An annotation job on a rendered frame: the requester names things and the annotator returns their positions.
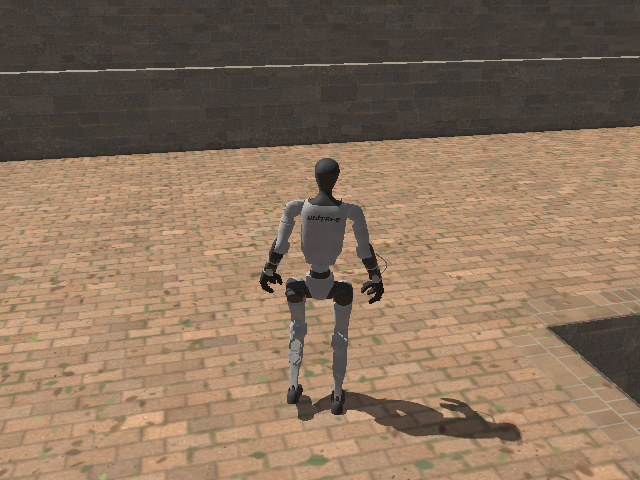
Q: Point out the robot right hand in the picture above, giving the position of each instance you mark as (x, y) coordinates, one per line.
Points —
(376, 287)

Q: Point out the robot left forearm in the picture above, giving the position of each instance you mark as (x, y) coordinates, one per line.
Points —
(272, 261)

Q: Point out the robot thigh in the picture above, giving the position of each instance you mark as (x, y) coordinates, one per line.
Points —
(342, 304)
(296, 297)

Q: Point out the robot right forearm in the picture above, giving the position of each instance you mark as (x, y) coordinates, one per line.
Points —
(372, 267)

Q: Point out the robot right upper arm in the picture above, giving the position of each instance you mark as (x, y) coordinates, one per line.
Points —
(355, 213)

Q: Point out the robot left hand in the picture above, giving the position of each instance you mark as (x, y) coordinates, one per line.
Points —
(272, 279)

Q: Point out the robot left thigh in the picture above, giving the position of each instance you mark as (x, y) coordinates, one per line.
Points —
(296, 297)

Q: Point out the robot left upper arm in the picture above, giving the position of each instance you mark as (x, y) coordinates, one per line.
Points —
(291, 210)

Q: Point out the robot right thigh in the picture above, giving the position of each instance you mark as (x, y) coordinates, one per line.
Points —
(342, 304)

